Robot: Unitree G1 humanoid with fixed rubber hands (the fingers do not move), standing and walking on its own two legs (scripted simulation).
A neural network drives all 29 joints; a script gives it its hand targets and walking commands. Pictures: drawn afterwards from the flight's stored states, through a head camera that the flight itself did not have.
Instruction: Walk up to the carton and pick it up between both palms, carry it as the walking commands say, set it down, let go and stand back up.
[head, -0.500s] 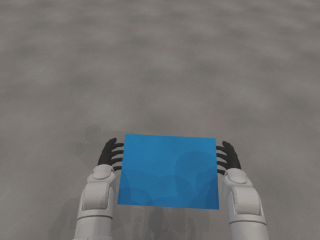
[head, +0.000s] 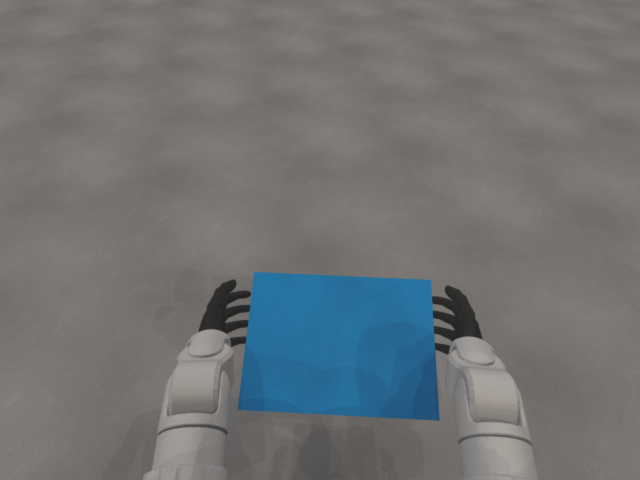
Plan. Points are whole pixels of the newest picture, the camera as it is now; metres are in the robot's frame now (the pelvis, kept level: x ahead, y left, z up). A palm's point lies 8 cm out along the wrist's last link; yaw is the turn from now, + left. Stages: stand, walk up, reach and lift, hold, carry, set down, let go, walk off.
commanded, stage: carry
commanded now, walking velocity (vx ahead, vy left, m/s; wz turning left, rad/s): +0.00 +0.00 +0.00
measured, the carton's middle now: (337, 351) +0.32 +0.00 -0.07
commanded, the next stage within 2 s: none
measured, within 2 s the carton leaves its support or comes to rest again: neither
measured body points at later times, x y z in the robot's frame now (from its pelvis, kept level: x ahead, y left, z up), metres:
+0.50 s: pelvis -0.06 -0.01 +0.00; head -0.06 -0.01 +0.45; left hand +0.25 +0.14 +0.02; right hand +0.24 -0.18 +0.02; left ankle -0.08 +0.11 -0.73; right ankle -0.02 -0.10 -0.73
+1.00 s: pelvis -0.09 -0.01 +0.00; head -0.09 -0.02 +0.45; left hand +0.22 +0.13 +0.02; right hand +0.20 -0.19 +0.02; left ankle -0.08 +0.11 -0.73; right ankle -0.02 -0.10 -0.73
